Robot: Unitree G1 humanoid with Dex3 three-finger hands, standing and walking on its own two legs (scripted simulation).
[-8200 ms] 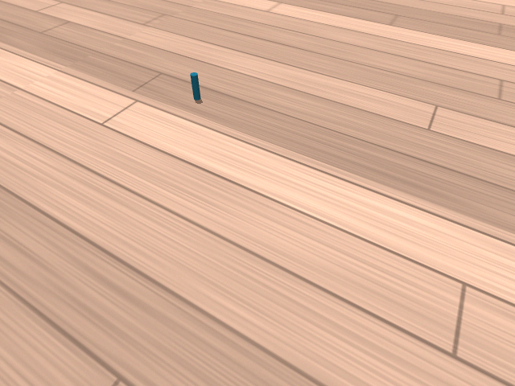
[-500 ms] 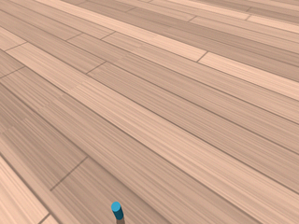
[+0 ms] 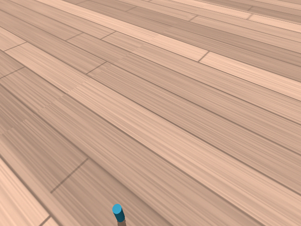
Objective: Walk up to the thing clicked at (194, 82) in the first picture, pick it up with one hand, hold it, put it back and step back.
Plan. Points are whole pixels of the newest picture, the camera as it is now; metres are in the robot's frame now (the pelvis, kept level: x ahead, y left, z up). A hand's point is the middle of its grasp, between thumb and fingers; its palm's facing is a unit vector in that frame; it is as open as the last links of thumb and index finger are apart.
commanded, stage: stand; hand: left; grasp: from the side
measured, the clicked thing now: (118, 213) +0.34 +0.18 -0.69
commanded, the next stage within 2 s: go down in 0.50 s
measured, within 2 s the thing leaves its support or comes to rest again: neither
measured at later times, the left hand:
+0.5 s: hand out of the picture +0.08 +0.25 -0.16, palm faces -0.02 -0.94 -0.34, open 7.4 cm
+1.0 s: hand out of the picture +0.16 +0.27 -0.18, palm faces +0.04 -0.94 -0.33, open 14.5 cm
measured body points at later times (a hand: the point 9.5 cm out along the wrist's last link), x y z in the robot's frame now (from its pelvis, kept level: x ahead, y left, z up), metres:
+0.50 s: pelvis +0.01 +0.00 +0.00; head +0.02 +0.00 +0.45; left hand +0.08 +0.30 -0.13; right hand +0.08 -0.30 -0.13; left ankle +0.01 +0.13 -0.75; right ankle -0.02 -0.13 -0.75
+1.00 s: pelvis -0.01 +0.01 -0.04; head +0.06 +0.01 +0.40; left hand +0.16 +0.32 -0.16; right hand +0.08 -0.26 -0.15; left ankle +0.01 +0.13 -0.75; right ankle -0.02 -0.13 -0.75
